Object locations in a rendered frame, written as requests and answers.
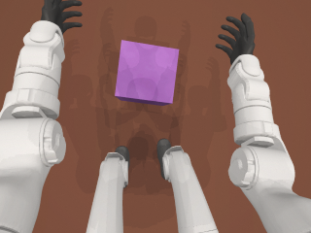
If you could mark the right robot hand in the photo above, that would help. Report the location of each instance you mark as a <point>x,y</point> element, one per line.
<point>245,37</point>

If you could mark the robot right forearm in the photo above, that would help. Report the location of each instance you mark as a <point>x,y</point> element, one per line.
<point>250,96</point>

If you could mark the left robot foot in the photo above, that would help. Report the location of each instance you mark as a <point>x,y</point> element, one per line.
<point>123,151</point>

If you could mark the robot left thigh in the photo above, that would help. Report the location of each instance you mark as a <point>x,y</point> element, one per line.
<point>106,211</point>

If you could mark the left robot hand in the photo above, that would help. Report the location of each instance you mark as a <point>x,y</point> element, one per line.
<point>52,11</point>

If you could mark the robot left forearm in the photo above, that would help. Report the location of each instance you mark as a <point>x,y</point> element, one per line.
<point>37,76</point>

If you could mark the robot right upper arm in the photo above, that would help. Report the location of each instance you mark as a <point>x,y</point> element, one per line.
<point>266,177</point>

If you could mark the robot left upper arm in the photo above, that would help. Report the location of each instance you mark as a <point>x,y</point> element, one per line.
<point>29,147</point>

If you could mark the carton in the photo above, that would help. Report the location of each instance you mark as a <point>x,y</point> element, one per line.
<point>146,73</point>

